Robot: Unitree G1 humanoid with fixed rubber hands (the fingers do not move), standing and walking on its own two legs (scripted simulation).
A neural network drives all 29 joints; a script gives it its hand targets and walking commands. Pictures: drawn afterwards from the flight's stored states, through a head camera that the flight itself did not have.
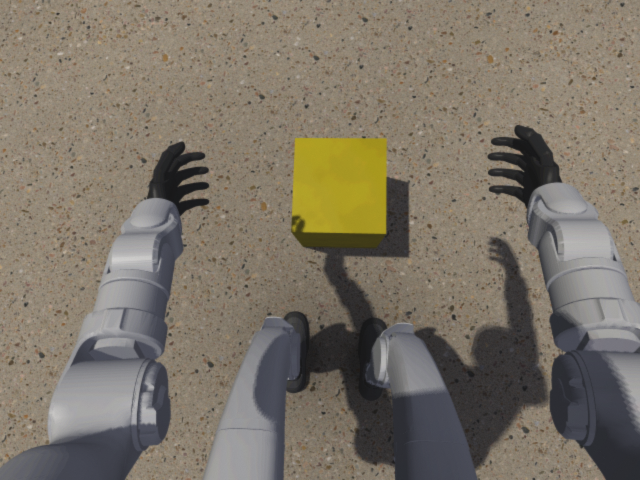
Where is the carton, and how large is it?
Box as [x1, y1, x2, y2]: [291, 138, 386, 247]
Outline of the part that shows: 295,138 291,225 292,233 303,246 376,247 385,234 386,138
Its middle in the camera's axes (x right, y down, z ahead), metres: +0.05 -0.09 +0.95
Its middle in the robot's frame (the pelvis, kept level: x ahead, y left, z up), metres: +0.53 +0.02 -0.56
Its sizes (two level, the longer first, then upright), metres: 0.210 0.200 0.250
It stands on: the floor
